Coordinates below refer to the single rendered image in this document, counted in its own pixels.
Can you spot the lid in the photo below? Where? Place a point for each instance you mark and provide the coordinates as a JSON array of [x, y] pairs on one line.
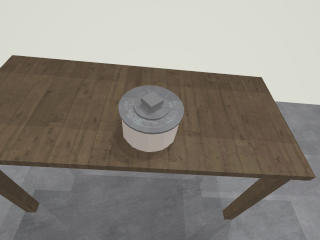
[[160, 120]]

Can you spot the knob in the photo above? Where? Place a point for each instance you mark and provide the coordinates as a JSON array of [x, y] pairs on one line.
[[152, 101]]

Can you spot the table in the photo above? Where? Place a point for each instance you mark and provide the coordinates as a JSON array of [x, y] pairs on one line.
[[61, 113]]

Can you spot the pot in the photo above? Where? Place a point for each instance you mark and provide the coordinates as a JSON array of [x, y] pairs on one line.
[[148, 142]]

